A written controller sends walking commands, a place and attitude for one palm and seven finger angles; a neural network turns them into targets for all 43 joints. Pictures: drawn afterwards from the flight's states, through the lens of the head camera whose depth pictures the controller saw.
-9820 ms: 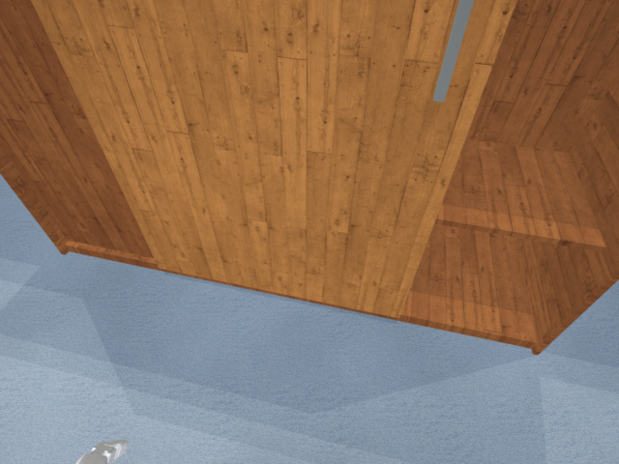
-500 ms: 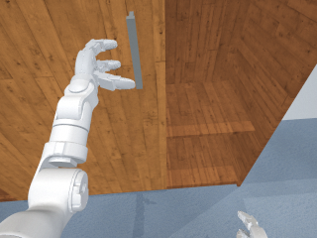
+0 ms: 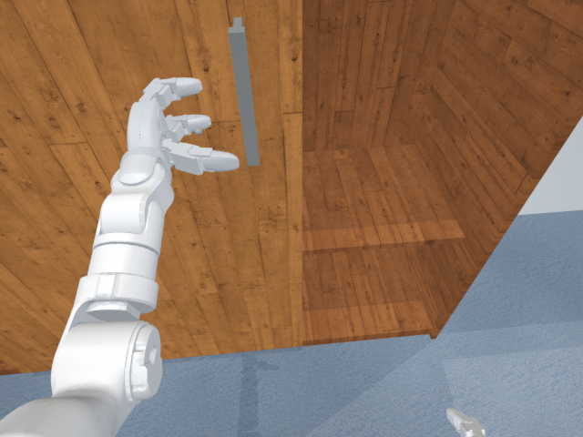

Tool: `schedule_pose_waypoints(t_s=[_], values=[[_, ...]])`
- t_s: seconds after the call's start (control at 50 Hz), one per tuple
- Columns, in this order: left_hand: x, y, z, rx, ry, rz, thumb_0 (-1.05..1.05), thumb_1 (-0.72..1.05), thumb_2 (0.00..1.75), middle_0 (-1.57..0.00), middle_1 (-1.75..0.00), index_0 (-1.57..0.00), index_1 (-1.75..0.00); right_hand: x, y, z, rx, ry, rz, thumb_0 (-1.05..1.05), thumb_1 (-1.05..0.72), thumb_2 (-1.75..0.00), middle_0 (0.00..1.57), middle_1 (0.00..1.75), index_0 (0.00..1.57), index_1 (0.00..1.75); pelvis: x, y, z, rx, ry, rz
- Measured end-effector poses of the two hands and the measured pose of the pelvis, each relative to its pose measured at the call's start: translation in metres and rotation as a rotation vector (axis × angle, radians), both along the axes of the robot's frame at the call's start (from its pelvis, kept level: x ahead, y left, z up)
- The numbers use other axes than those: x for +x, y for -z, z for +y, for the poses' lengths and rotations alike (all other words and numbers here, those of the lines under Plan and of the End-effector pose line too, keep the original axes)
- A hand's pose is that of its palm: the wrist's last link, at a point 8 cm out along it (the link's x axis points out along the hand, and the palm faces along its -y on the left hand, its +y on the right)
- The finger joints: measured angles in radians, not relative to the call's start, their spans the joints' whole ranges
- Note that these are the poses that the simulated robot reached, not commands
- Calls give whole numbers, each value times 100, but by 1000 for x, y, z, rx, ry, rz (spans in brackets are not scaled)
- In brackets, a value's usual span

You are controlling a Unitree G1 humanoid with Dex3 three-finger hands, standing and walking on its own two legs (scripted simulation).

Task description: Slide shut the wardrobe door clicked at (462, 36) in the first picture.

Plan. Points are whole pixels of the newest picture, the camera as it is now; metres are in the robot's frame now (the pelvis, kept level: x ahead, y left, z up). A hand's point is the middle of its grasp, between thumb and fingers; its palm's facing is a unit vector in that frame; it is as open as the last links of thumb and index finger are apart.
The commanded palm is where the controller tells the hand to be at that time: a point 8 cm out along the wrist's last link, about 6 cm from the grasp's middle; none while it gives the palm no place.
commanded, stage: move the hooked fingers beside the handle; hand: left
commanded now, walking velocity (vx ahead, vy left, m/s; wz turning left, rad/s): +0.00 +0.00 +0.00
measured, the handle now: (246, 97) +0.51 +0.09 +0.23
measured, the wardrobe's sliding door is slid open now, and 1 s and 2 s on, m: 0.47 0.47 0.47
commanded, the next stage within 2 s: none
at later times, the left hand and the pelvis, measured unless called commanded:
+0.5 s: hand (201, 115) +0.44 +0.13 +0.24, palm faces +0.12 -0.99 -0.01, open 14.0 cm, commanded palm +0.40 +0.18 +0.23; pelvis +0.00 +0.01 +0.00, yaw +1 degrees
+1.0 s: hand (203, 124) +0.43 +0.13 +0.23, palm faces +0.11 -0.99 +0.01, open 14.0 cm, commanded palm +0.40 +0.18 +0.23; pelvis -0.01 +0.00 +0.00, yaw +1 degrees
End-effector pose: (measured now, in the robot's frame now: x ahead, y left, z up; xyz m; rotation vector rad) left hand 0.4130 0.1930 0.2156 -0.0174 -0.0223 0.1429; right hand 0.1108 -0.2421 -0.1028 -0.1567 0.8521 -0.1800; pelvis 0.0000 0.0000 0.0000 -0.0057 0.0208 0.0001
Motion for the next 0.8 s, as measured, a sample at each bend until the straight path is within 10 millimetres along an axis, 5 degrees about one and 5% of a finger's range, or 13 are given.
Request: schedule_pose_waypoints(t_s=[0.14,0.26,0.36,0.54,0.7,0.8], values=[[-1,-25,-1,19,21,-46,-1,-51,30,-30,-120,-30,-120,28,-8,13,10,-42,-72,1,-91,-89,20,30,19,30,0,0,5,-1,-11,-2],[0,-8,-7,-21,41,52,-1,-51,30,-30,-120,-30,-120,38,-10,24,26,-64,-82,1,-91,-89,20,30,20,30,1,0,7,0,-13,0],[-4,2,-4,-13,3,25,-1,-50,30,-30,-120,-30,-120,33,-10,27,27,-61,-78,1,-91,-89,20,30,20,30,-1,0,8,1,-5,-5],[-1,-28,-15,32,43,-39,-1,-51,30,-30,-120,-30,-120,14,0,24,26,-50,-8,1,-91,-89,20,30,20,30,-2,0,9,-1,-16,-7],[-3,2,-25,-39,25,59,-1,-50,30,-30,-120,-31,-120,4,1,17,27,-17,3,1,-91,-89,20,30,20,30,-3,-1,6,3,4,-8],[-9,-9,-12,19,-41,-42,-1,-50,30,-30,-120,-30,-120,2,-2,11,20,-13,-15,1,-91,-89,20,30,20,30,-5,-1,1,3,7,-17]])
